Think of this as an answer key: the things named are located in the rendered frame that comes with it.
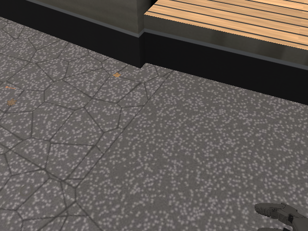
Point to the right robot hand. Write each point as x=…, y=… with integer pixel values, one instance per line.
x=284, y=213

